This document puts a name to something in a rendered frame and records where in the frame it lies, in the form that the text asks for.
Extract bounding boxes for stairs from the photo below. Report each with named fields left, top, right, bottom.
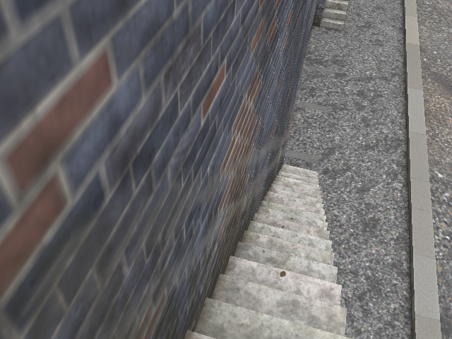
left=184, top=164, right=352, bottom=339
left=320, top=0, right=349, bottom=30

